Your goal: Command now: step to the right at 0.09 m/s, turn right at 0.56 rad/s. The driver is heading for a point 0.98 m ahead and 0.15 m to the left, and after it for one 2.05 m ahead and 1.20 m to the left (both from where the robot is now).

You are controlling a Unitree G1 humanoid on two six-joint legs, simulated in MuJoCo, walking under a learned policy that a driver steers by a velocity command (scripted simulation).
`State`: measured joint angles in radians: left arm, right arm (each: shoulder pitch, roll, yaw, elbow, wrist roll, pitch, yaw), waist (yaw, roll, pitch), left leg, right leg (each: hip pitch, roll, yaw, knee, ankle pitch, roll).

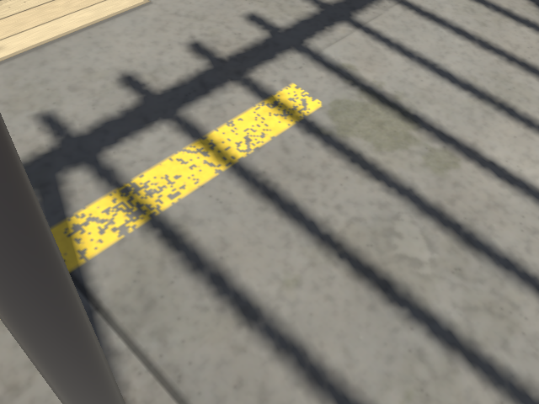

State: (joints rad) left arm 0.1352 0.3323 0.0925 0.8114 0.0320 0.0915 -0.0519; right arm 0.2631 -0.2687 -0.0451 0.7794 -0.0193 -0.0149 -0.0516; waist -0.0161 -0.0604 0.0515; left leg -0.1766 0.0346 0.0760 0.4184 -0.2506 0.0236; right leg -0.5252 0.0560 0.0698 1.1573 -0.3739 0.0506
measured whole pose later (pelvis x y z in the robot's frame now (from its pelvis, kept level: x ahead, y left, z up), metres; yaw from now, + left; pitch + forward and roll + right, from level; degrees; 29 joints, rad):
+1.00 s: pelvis +0.27 -0.04 -0.03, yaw +19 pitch +0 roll +1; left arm 0.35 0.21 0.03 0.91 0.03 -0.06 0.00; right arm 0.14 -0.26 -0.07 0.86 -0.02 -0.01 0.02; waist 0.03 0.00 0.07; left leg -0.37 -0.12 0.11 0.58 -0.22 0.16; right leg -0.28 -0.06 -0.05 1.31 -0.36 -0.04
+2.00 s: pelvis +0.82 +0.12 -0.01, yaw +12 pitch +1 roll -1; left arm 0.43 0.25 0.05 0.94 0.01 -0.06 0.01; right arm 0.02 -0.25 0.01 0.77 -0.04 -0.08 0.03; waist 0.09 0.04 0.05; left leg -0.53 0.01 0.01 0.51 0.03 0.02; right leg 0.04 0.16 0.18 0.30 -0.33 -0.11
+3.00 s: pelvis +0.91 +0.12 -0.01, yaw +44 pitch +0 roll +1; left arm 0.23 0.27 0.04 0.77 0.03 0.01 0.01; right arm 0.16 -0.28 -0.07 0.76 0.01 0.08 0.04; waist 0.02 0.00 0.07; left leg -0.30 -0.01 0.02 0.74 -0.46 -0.02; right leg -0.23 -0.07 -0.16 0.50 -0.27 -0.02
